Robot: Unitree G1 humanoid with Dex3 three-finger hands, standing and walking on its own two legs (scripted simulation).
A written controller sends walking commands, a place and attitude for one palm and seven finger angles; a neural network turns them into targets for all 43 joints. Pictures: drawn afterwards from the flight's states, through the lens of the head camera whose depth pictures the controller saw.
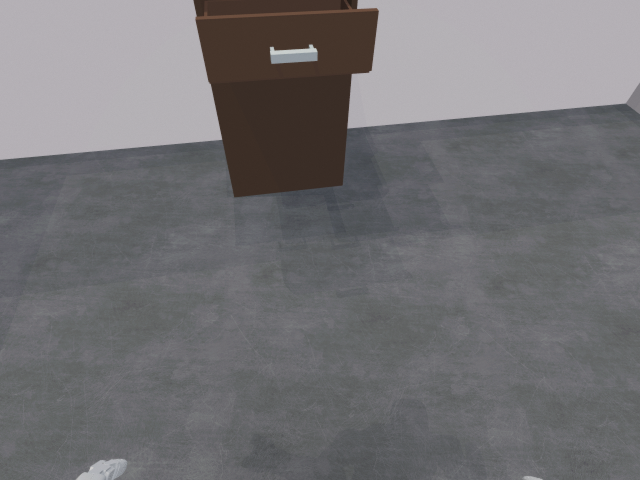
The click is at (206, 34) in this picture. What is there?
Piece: drawer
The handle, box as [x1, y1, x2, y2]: [270, 44, 317, 63]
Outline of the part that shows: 317,52 311,44 309,45 308,49 274,51 273,47 270,47 271,63 316,60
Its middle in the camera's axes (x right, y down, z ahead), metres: -0.08 -0.49 +1.02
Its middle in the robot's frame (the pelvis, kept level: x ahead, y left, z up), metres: +1.09 +0.13 +0.02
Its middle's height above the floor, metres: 0.79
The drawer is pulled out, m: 0.30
